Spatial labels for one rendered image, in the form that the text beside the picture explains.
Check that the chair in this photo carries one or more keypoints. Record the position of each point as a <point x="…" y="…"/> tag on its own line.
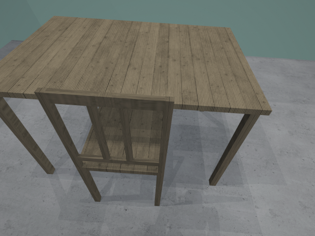
<point x="129" y="133"/>

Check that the table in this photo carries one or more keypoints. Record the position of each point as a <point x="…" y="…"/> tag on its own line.
<point x="202" y="67"/>

